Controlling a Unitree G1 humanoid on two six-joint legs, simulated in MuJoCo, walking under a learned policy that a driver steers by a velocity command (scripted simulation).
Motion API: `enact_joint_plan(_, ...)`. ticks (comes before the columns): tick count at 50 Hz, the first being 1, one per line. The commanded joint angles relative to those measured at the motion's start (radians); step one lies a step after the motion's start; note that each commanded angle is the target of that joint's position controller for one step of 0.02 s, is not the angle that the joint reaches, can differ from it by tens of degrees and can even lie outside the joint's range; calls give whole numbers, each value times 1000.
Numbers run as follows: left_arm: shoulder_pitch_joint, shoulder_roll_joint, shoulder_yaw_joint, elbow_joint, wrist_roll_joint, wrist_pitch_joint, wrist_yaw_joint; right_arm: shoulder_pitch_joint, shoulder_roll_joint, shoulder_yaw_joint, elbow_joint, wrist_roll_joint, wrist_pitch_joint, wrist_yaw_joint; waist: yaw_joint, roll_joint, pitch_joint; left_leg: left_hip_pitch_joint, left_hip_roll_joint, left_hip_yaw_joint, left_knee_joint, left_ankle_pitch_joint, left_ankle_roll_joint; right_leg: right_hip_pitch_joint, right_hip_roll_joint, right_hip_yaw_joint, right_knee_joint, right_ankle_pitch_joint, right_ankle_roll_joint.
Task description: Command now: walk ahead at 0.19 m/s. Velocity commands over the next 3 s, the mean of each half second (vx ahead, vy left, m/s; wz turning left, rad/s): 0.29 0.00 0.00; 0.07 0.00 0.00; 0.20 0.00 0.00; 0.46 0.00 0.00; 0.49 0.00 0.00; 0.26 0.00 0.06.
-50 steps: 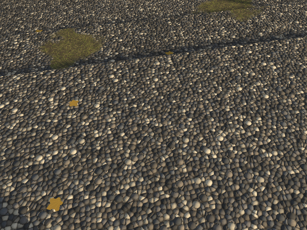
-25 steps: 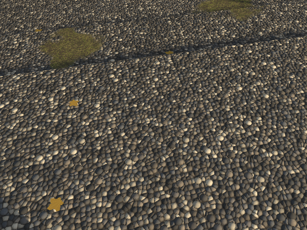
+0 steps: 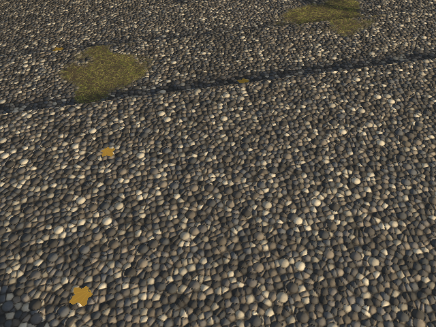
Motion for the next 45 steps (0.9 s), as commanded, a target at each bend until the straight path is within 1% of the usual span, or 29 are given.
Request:
enact_joint_plan(1,-33,74,11,-55,-6,-40,-6,104,-163,-38,-21,16,-26,-2,-33,100,137,-73,160,-249,-257,-474,134,-194,14,-34,25,-217,-39)
enact_joint_plan(2,-47,50,6,-65,-9,-57,-16,133,-191,-50,-15,19,-35,2,-38,164,130,-33,252,-375,-325,-499,182,-229,20,-75,131,-110,-31)
enact_joint_plan(3,-59,50,6,-73,-12,-70,-25,126,-204,-57,-20,18,-41,5,-35,178,145,-55,319,-464,-367,-479,219,-237,-11,-57,205,-64,-41)
enact_joint_plan(4,-56,59,9,-76,-17,-79,-32,100,-195,-56,-35,14,-47,8,-19,158,149,-72,332,-472,-376,-439,223,-234,-29,-46,227,-88,-55)
enact_joint_plan(5,-35,53,7,-74,-22,-86,-37,64,-192,-55,-51,17,-51,12,6,156,152,-91,319,-433,-365,-400,207,-198,-38,-48,170,-121,-71)
enact_joint_plan(7,88,58,17,-23,-24,-95,-38,-23,-183,-53,-87,32,-47,20,77,127,134,-215,205,-256,-276,-274,133,83,2,-95,-84,-4,-79)
enact_joint_plan(8,170,84,30,13,-16,-93,-36,-41,-173,-51,-102,31,-49,22,99,76,102,-275,140,-172,-164,-158,101,214,1,-63,-109,63,-67)
enact_joint_plan(9,314,147,49,42,-13,-93,-31,-71,-117,-35,-122,19,-59,28,146,-111,39,-390,42,-31,157,-22,45,364,-158,185,-222,-10,-112)
enact_joint_plan(10,431,265,73,52,-13,-101,-43,-69,-69,-25,-162,21,-79,25,162,-346,-6,-591,-54,34,445,-154,13,470,-371,606,-378,-122,-256)
enact_joint_plan(11,364,189,46,38,3,-117,-46,-88,-111,-35,-168,37,-93,27,118,-199,47,-678,2,-64,645,-189,29,418,-419,680,-387,-160,-290)
enact_joint_plan(12,286,135,30,8,2,-129,-47,-85,-113,-35,-167,47,-104,38,81,-118,93,-736,47,-96,712,-90,53,398,-386,573,-379,-124,-259)
enact_joint_plan(14,202,115,15,-27,0,-128,-58,-94,-130,-46,-160,28,-115,47,44,-53,101,-731,107,-71,658,76,64,361,-308,364,-394,67,-191)
enact_joint_plan(16,218,75,-3,-29,10,-110,-54,-111,-127,-54,-164,18,-108,58,34,-78,87,-646,118,-26,576,137,42,313,-242,202,-392,366,-150)
enact_joint_plan(18,224,100,-5,-34,18,-93,-37,-153,-85,-43,-184,13,-95,62,28,-76,87,-579,93,24,463,179,6,248,-205,92,-375,634,-144)
enact_joint_plan(21,225,151,-4,-44,23,-79,-16,-301,-42,-18,-244,9,-84,61,52,-93,87,-368,25,89,170,305,-19,98,-145,-11,-364,743,-124)
enact_joint_plan(24,235,175,5,-30,4,-80,-12,-305,-91,-25,-259,16,-70,64,27,-135,53,-253,7,52,68,381,8,129,-188,6,-322,791,-117)
enact_joint_plan(27,162,167,10,-44,-2,-74,-10,-118,-170,-59,-197,-3,-72,60,-86,-115,-51,-60,-32,40,-29,432,72,216,-179,3,-118,923,-69)
enact_joint_plan(28,183,159,8,-45,6,-72,-16,-47,-204,-72,-174,-10,-74,56,-113,-69,-105,81,5,16,-66,621,92,178,-130,-18,23,833,-34)
enact_joint_plan(29,250,117,-6,-56,37,-75,-21,37,-263,-79,-158,-33,-70,52,-92,81,-237,365,192,-170,37,1045,159,-24,-51,-43,283,396,2)
enact_joint_plan(30,404,5,-34,-18,19,-73,-27,48,-236,-59,-149,-47,-63,58,-26,289,-419,504,426,-472,-37,1172,354,-154,65,3,596,-321,49)
enact_joint_plan(31,384,77,-14,0,5,-69,-32,-5,-178,-44,-162,-23,-59,68,-26,164,-392,363,375,-491,-111,931,338,-134,28,112,688,-332,58)
enact_joint_plan(32,278,103,-4,-31,-12,-61,-29,-126,-160,-38,-183,-3,-58,68,-8,116,-221,214,337,-383,-159,706,295,-215,-7,63,700,-286,64)
enact_joint_plan(33,204,108,1,-47,-8,-49,-18,-197,-133,-27,-195,-4,-59,66,6,40,-138,81,292,-319,-208,565,252,-215,-43,42,662,-223,70)
enact_joint_plan(34,172,109,9,-54,-1,-34,-5,-238,-116,-19,-198,-13,-60,65,24,30,-87,-37,258,-258,-241,489,225,-177,-69,41,595,-175,73)
enact_joint_plan(36,183,83,9,-57,7,-14,10,-256,-126,-20,-186,-35,-56,61,55,83,-64,-167,200,-183,-277,391,196,-67,-79,22,434,-135,71)
enact_joint_plan(38,171,68,7,-59,9,-6,22,-235,-134,-22,-177,-44,-53,49,55,104,-83,-178,189,-168,-287,332,209,-23,-71,5,286,-138,71)
enact_joint_plan(41,135,81,10,-61,15,11,18,-243,-157,-27,-181,-22,-38,33,56,100,-100,-213,187,-187,-323,-7,190,71,-62,-15,100,50,54)
enact_joint_plan(43,126,86,13,-55,31,16,8,-233,-143,-23,-170,-8,-27,28,68,91,-51,-296,156,-170,-340,-207,132,147,-50,-34,3,141,27)
enact_joint_plan(45,105,112,11,-72,42,14,8,-183,-126,-17,-146,-12,-24,29,48,36,30,-312,109,-140,-301,-253,55,110,-113,32,-130,104,-16)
